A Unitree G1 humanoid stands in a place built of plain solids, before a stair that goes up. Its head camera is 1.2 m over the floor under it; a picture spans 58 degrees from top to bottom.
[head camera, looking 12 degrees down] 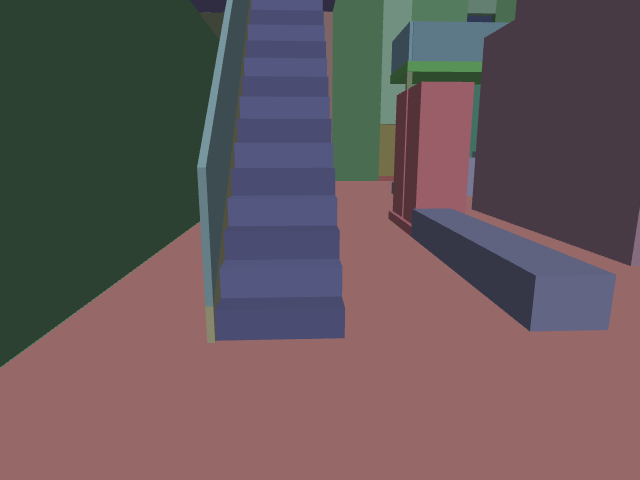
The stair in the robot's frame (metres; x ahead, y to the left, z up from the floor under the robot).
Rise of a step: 0.21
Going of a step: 0.22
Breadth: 0.83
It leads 3 degrees to the left of straight ahead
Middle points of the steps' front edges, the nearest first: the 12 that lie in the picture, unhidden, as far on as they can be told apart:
2.58 0.25 0.21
2.80 0.26 0.42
3.02 0.27 0.62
3.24 0.28 0.83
3.46 0.29 1.04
3.68 0.30 1.24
3.90 0.31 1.45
4.12 0.32 1.66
4.34 0.33 1.87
4.56 0.34 2.07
4.78 0.35 2.28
5.00 0.36 2.49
